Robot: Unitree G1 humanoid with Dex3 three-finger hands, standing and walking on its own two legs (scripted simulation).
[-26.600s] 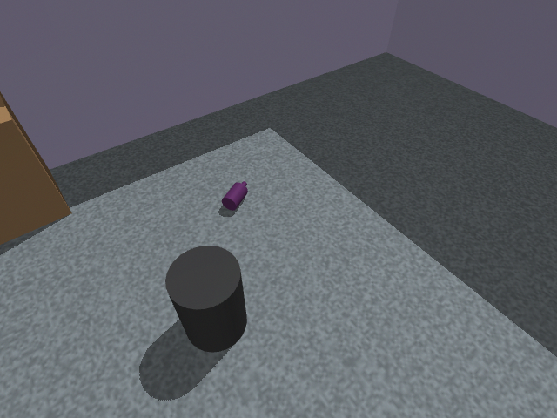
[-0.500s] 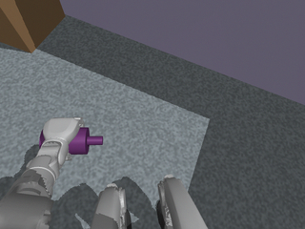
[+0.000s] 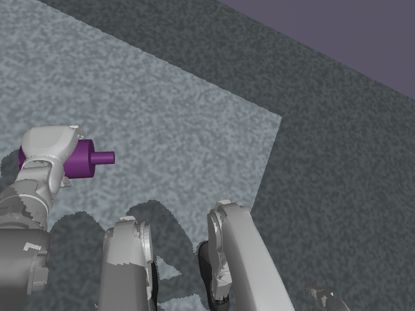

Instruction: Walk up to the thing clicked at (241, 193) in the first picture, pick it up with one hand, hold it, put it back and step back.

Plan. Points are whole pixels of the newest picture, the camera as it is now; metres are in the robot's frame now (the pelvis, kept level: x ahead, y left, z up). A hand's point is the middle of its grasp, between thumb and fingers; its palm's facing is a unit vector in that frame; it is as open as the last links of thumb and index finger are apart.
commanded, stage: crouch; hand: left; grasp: from above
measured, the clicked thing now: (72, 159) +0.45 +0.22 -0.19
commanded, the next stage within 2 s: lower in 0.64 s
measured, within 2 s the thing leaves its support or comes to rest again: neither
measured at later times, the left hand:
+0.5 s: hand (71, 160) +0.46 +0.24 -0.25, palm faces -0.48 -0.01 -0.88, open 10.9 cm
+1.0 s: hand (75, 163) +0.47 +0.24 -0.30, palm faces -0.49 -0.02 -0.87, open 10.9 cm
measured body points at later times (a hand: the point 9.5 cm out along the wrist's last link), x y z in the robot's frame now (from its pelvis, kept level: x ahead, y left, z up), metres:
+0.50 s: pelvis +0.00 +0.00 -0.06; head +0.25 +0.04 +0.30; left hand +0.48 +0.23 -0.20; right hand +0.02 -0.27 -0.17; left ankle +0.07 +0.10 -0.41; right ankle +0.08 -0.11 -0.41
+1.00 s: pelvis -0.01 +0.00 -0.10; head +0.26 +0.06 +0.26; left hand +0.49 +0.24 -0.25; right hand +0.01 -0.28 -0.19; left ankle +0.07 +0.10 -0.41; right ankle +0.08 -0.11 -0.41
